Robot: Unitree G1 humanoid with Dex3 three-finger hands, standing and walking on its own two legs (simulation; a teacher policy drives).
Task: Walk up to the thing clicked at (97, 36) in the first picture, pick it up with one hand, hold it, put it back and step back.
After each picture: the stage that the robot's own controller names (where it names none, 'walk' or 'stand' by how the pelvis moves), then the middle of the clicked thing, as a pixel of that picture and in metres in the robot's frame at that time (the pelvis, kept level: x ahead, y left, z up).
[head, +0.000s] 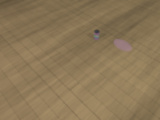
stand; (96, 34) +1.57 -0.19 -0.72
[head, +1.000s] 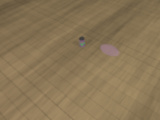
walk; (82, 41) +1.47 +0.10 -0.70
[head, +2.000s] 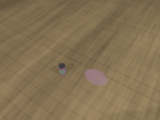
walk; (62, 69) +0.98 +0.25 -0.71
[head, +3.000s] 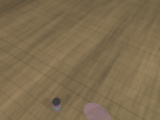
walk; (56, 104) +0.61 +0.18 -0.69
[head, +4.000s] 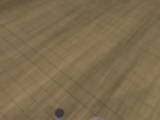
stand; (59, 115) +0.46 +0.15 -0.69
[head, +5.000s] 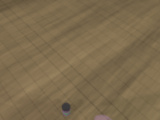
stand; (66, 109) +0.49 +0.11 -0.70
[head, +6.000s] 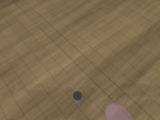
stand; (77, 97) +0.51 +0.09 -0.68
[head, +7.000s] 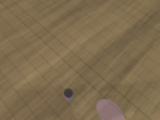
stand; (68, 95) +0.50 +0.12 -0.69
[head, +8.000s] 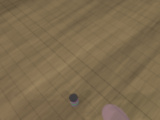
stand; (74, 100) +0.53 +0.13 -0.67
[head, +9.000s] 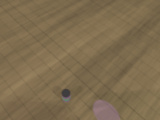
walk; (66, 95) +0.55 +0.10 -0.67
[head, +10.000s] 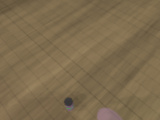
stand; (69, 104) +0.51 +0.15 -0.68
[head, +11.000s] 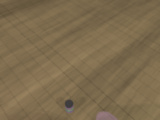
stand; (69, 106) +0.56 +0.08 -0.69
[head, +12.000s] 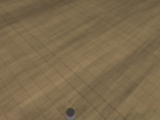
stand; (70, 114) +0.53 +0.10 -0.73
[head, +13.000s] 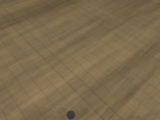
stand; (71, 117) +0.51 +0.10 -0.73
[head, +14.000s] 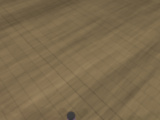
stand; (71, 118) +0.51 +0.10 -0.73
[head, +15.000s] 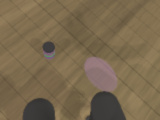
go down; (49, 50) +0.59 +0.09 -0.42
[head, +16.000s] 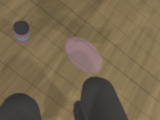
go down; (22, 32) +0.61 +0.13 -0.34
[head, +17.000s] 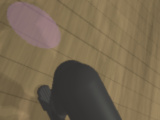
close in; out of the picture +0.60 +0.20 -0.26
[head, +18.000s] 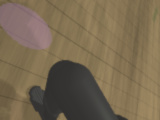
close in; out of the picture +0.59 +0.21 -0.28
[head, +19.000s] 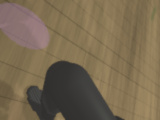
close; out of the picture +0.59 +0.21 -0.30
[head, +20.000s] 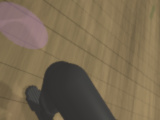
close; out of the picture +0.59 +0.21 -0.30
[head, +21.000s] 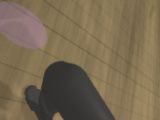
close; out of the picture +0.59 +0.21 -0.30
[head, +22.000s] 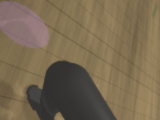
close; out of the picture +0.59 +0.21 -0.30
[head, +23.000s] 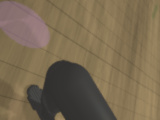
close; out of the picture +0.59 +0.21 -0.29
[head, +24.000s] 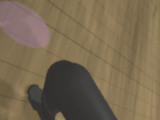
close; out of the picture +0.59 +0.21 -0.29
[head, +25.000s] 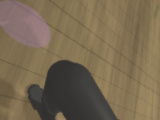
close; out of the picture +0.59 +0.21 -0.29
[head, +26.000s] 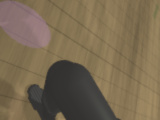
close; out of the picture +0.59 +0.21 -0.29
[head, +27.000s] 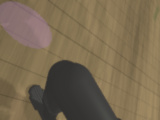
close; out of the picture +0.59 +0.21 -0.29
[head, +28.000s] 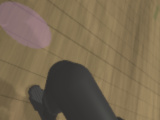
close; out of the picture +0.59 +0.21 -0.29
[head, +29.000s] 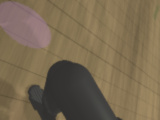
close; out of the picture +0.59 +0.21 -0.29
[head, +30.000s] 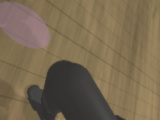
close; out of the picture +0.59 +0.21 -0.29
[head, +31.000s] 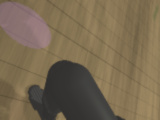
close; out of the picture +0.59 +0.21 -0.29
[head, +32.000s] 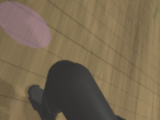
close; out of the picture +0.59 +0.21 -0.29
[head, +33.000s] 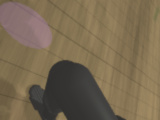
close; out of the picture +0.59 +0.21 -0.29
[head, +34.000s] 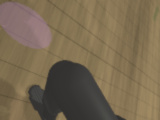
close; out of the picture +0.59 +0.21 -0.29
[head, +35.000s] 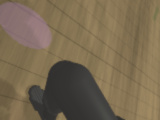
close; out of the picture +0.59 +0.21 -0.29
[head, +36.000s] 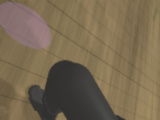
close in; out of the picture +0.59 +0.21 -0.29
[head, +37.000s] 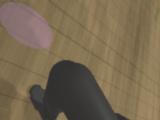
close in; out of the picture +0.59 +0.21 -0.29
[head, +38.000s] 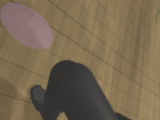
close in; out of the picture +0.60 +0.20 -0.29
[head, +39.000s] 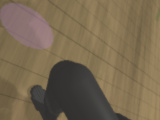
close in; out of the picture +0.60 +0.20 -0.29
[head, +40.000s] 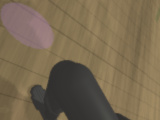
close in; out of the picture +0.60 +0.20 -0.29
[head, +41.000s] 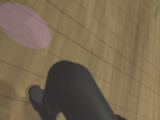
close; out of the picture +0.60 +0.21 -0.29
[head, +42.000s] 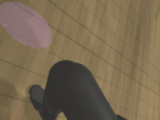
close; out of the picture +0.59 +0.21 -0.29
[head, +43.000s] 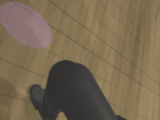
close; out of the picture +0.59 +0.20 -0.29
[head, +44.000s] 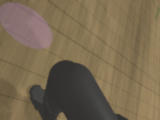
close; out of the picture +0.59 +0.20 -0.29
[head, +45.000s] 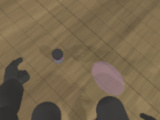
stand; (58, 56) +0.59 +0.08 -0.44
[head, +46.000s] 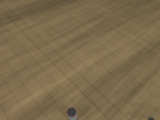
stand; (72, 114) +0.53 +0.06 -0.66
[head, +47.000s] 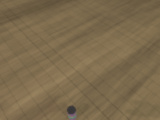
stand; (71, 113) +0.54 +0.06 -0.66
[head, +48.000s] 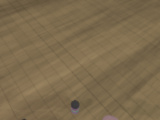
stand; (75, 107) +0.54 +0.06 -0.67
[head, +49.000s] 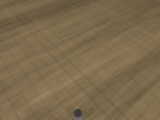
stand; (78, 115) +0.54 +0.06 -0.72
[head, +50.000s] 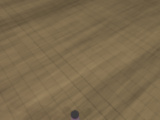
stand; (75, 117) +0.53 +0.08 -0.73
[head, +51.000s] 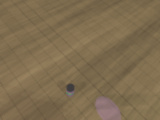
walk; (70, 90) +0.59 +0.04 -0.70
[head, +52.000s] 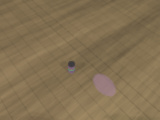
walk; (71, 67) +0.89 +0.05 -0.71
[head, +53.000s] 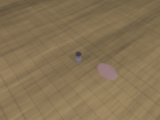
stand; (78, 57) +1.21 +0.11 -0.71
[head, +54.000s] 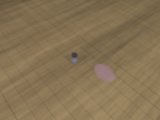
stand; (74, 58) +1.13 +0.09 -0.72
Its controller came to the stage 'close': yes
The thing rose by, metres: 0.00
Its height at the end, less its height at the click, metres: +0.00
